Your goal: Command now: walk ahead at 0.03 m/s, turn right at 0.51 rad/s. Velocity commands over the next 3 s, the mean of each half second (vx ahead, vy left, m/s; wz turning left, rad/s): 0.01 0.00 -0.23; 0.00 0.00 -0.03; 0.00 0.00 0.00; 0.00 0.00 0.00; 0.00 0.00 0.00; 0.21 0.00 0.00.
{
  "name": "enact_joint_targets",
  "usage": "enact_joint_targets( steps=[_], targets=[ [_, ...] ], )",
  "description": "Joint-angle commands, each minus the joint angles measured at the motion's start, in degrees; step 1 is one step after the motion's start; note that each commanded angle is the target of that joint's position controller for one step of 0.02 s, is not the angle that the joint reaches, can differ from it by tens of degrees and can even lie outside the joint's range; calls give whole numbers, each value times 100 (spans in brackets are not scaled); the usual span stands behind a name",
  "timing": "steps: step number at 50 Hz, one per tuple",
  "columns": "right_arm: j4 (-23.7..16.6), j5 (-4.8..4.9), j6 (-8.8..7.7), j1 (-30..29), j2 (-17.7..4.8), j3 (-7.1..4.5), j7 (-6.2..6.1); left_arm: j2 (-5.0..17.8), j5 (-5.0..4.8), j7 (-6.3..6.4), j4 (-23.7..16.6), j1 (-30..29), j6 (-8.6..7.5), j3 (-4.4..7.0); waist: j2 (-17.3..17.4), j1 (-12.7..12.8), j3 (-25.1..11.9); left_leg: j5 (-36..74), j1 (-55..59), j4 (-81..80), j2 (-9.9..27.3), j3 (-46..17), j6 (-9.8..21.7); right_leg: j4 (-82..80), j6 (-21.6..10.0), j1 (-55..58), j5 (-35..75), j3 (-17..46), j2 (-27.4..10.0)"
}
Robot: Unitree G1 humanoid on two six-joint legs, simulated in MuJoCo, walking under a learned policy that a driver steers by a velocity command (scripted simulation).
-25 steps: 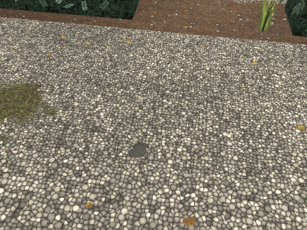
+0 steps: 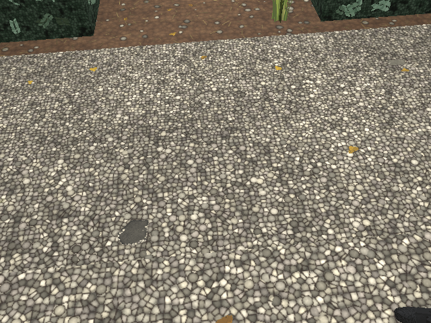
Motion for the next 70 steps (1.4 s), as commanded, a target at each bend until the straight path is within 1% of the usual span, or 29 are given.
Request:
enact_joint_targets(
  steps=[1, 4, 6, 7, 8, 10, 14, 15, 16, 17, 18, 19, 20, 21, 23, 24, 25, 26, 27, 28, 29, 31, 32, 33, 36, 38, 46, 56, 70],
  targets=[
    [-221, -184, 120, 543, -21, 171, 92, 725, 129, -104, -565, -675, 58, 38, -390, -485, -395, 1269, -236, 351, -4, 68, -135, -836, -1129, -64, 5522, 1570, -1113],
    [-11, -306, 124, 219, -65, 287, 344, 271, 17, 211, -203, 345, -14, -219, -465, 198, -219, 2986, -1573, -1000, 365, -357, -291, -108, -1159, 969, 3255, 1944, -1033],
    [-44, -348, 150, -282, 125, 406, 492, 301, 34, 265, 204, 1357, 40, -240, -578, 648, -33, 2955, -2590, -1642, 522, -418, -268, 238, -1337, 1618, 2374, 2633, -1235],
    [-48, -340, 158, -509, 134, 473, 579, 344, -50, 285, 13, 1127, 85, -261, -270, 751, -4, 3771, -2119, -2677, 495, -285, -227, 197, -1326, 998, 1497, 2414, -1034],
    [54, -317, 191, -511, 177, 557, 647, 494, -55, 293, -66, 760, 155, -261, -190, 690, 208, 5106, -959, -3737, 493, -120, -121, 241, -1154, -174, 229, 2055, -745],
    [26, -173, 325, -337, 39, 525, 670, 1036, 172, 74, 3, 441, 231, -224, -580, 328, 449, 5473, 1023, -3328, 280, 283, -45, -180, -1281, -2199, -983, 2185, -776],
    [152, -23, 391, -13, -332, 437, 513, 849, 17, 5, 236, 573, 126, -430, -529, 337, 676, 5119, 1374, -5028, 619, -20, 54, 763, -969, -1188, -995, 2909, -976],
    [259, 48, 378, 420, -309, 374, 449, 898, -30, -42, 335, 480, 209, -458, -458, 76, 692, 5284, 2107, -5632, 626, 251, 153, 1096, -823, -1285, -987, 2840, -946],
    [501, 161, 321, 1278, -485, 186, 352, 998, -33, -162, 392, 488, 307, -485, -367, -339, 423, 5216, 3449, -5611, 530, 658, 251, 1706, -558, -1696, -1038, 2550, -789],
    [688, 116, 250, 2191, -902, -23, 334, 831, 50, -343, 549, 985, 316, -488, 323, -596, -367, 6321, 4931, -5011, 937, 324, 810, 3210, 62, -1915, -1086, 1711, -150],
    [793, 204, 212, 2338, -990, -13, 508, 259, -35, -406, 737, 2026, 363, -528, 1621, -85, -1643, 7778, 6735, -3908, 1730, -527, 1655, 5639, 757, -3030, -2780, 715, 570],
    [559, 109, 124, 1941, -726, 93, 629, 510, -56, -264, 506, 1654, 466, -450, 843, -191, -1635, 6864, 6382, -3970, 1762, -1089, 1593, 6641, 970, -3666, -2674, 778, 459],
    [541, 73, 82, 1744, -666, 155, 682, 443, -50, -121, 389, 1308, 514, -412, 662, -160, -1357, 5788, 5778, -4176, 1717, -1027, 1280, 6913, 1091, -3775, -2369, 728, 330],
    [316, 305, 6, 675, -854, 185, 842, 312, -35, -100, 102, 1417, 455, -466, 707, 345, -978, 3395, 4518, -4702, 2137, -2089, 1573, 6477, 1345, -3737, -1580, 848, -125],
    [507, 223, 3, 721, -301, 484, 925, 49, -224, -178, 202, 1462, 445, -614, 165, 527, 27, 1850, 2328, -5442, 2143, -1825, 1461, 5933, 1332, -2780, -1256, 981, -491],
    [626, 209, -22, 841, -164, 554, 886, -37, -300, -233, 309, 1715, 459, -637, 110, 568, 322, 1753, 1601, -5580, 2058, -1609, 1495, 5857, 1342, -2245, -1313, 935, -512],
    [743, 146, -57, 1072, 88, 646, 771, -204, -215, -176, 266, 1572, 447, -706, -94, 419, 505, 1478, 1656, -5546, 1780, -1549, 1476, 5582, 1284, -2708, 284, 1233, -915],
    [608, 296, -109, 698, 267, 694, 647, -97, -109, -153, 291, 1540, 432, -657, -163, 378, 264, 1141, 1693, -5478, 1297, -1008, 1322, 4554, 1356, -2473, 1068, 977, -960],
    [593, 379, -142, 575, 283, 759, 606, -91, -149, -217, 167, 1348, 414, -669, -6, 287, 101, 1087, 1495, -5413, 1102, -796, 1134, 4096, 1489, -1974, 826, 732, -935],
    [612, 434, -148, 565, 111, 743, 604, -92, -192, -298, -68, 1058, 361, -700, 143, 201, 39, 999, 1362, -5325, 972, -594, 978, 3643, 1512, -1547, 331, 642, -881],
    [650, 373, -82, 831, 0, 697, 597, 75, -360, -344, -330, 524, 263, -725, -377, -28, 254, 868, 1884, -5126, 677, -5, 616, 2835, 1272, -2108, -670, 839, -769],
    [776, 266, -29, 1574, 133, 661, 632, 254, -383, -402, -422, -139, 130, -645, -555, -440, 366, 2093, 2901, -4645, 399, 327, 358, 1992, 812, -2739, -715, 1115, -989],
    [898, 249, 9, 2006, 344, 680, 612, 118, -381, -413, -472, -419, 78, -678, -353, -649, 205, 3101, 3553, -4581, 563, 79, 484, 2544, 793, -3096, -671, 1079, -974],
    [948, 268, 37, 2217, 436, 698, 601, -7, -349, -408, -437, -413, 27, -698, 35, -664, 124, 3931, 4027, -4617, 758, -315, 663, 3184, 952, -3270, -560, 814, -891],
    [798, 221, 27, 1882, -63, 567, 659, 227, -265, -239, -400, -309, -3, -562, 67, -414, 214, 4663, 3836, -4707, 917, -708, 901, 3595, 1077, -3009, -346, 626, -786],
    [739, 293, 4, 1582, 112, 627, 668, 108, -179, -200, -391, -219, 41, -601, 34, -237, 153, 4476, 3486, -4820, 849, -567, 912, 3278, 1057, -2535, -205, 626, -856],
    [1062, 150, 56, 2091, 35, 600, 587, 163, -184, -182, -484, -721, 69, -510, 148, -460, 199, 4876, 3754, -4815, 981, -722, 905, 3722, 1006, -2456, -467, 668, -820],
    [1213, 181, 63, 1763, 148, 690, 536, 94, -183, -153, -411, -584, 102, -557, 1, -488, 359, 3134, 3014, -5278, 1018, -633, 990, 3820, 1053, -1887, -602, 810, -821],
    [1217, 195, 27, 1604, 141, 713, 547, 123, -201, -204, -291, -413, 104, -680, -93, -539, 488, 3234, 3165, -5309, 806, -241, 878, 3348, 917, -1822, -610, 760, -807]
  ],
)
